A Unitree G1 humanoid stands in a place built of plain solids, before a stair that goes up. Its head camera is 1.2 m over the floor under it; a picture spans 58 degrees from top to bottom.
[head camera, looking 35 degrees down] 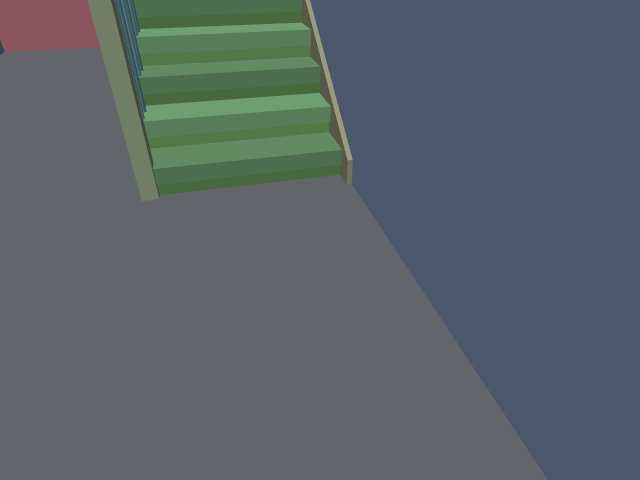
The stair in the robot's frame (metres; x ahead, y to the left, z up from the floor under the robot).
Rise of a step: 0.17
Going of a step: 0.26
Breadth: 1.16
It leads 14 degrees to the left of straight ahead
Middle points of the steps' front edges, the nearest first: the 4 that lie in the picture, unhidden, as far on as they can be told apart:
2.26 0.39 0.17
2.50 0.50 0.35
2.76 0.56 0.52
3.01 0.62 0.70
